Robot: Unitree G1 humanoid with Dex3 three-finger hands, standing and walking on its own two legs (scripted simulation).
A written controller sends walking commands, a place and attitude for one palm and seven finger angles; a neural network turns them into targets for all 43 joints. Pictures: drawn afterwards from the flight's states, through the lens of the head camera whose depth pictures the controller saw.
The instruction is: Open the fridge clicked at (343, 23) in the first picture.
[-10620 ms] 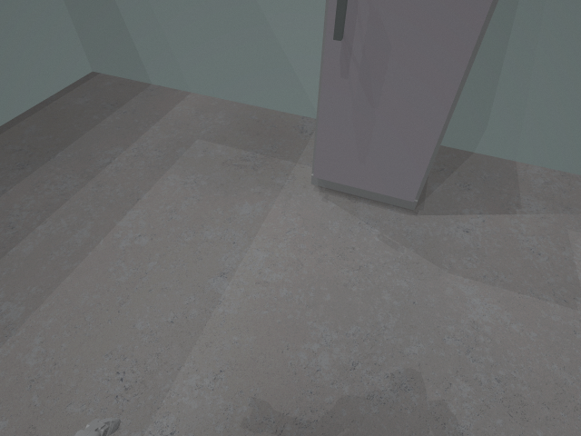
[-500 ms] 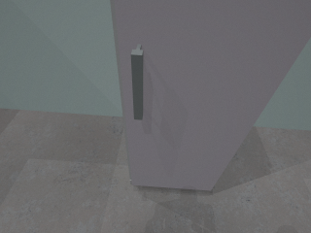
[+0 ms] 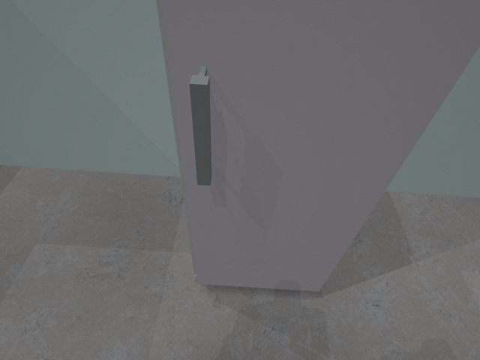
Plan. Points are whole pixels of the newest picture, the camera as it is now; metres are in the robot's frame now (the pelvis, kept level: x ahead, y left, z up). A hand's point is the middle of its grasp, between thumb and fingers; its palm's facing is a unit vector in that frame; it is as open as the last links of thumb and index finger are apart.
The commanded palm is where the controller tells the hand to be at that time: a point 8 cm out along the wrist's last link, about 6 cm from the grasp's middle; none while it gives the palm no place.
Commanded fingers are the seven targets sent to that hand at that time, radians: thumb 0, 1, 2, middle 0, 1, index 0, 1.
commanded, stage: look again from close up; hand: left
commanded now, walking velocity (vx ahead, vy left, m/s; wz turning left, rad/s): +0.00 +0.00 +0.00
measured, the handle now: (204, 131) +0.49 +0.11 +0.12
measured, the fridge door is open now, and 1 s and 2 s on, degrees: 0 0 0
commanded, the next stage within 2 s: raise the hand to about handle height in 1.08 s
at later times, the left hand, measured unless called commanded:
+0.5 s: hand out of the picture +0.00 +0.15 -0.18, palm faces +0.01 -0.99 -0.14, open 7.4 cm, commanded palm none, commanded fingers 0.00 0.90 0.90 -0.20 -0.30 -0.20 -0.30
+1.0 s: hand out of the picture +0.00 +0.16 -0.18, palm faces +0.01 -0.99 -0.16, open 7.4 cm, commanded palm none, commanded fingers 0.00 0.90 0.90 -0.20 -0.30 -0.20 -0.30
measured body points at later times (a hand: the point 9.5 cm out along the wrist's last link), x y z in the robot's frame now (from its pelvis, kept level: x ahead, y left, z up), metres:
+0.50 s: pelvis +0.01 -0.01 +0.00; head +0.02 +0.01 +0.45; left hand +0.00 +0.20 -0.17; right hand +0.01 -0.23 -0.15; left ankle +0.05 +0.06 -0.74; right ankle +0.02 -0.13 -0.74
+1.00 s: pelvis +0.02 +0.00 +0.00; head +0.03 +0.01 +0.45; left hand +0.00 +0.21 -0.16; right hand +0.02 -0.23 -0.15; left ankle +0.05 +0.06 -0.74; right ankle +0.02 -0.13 -0.74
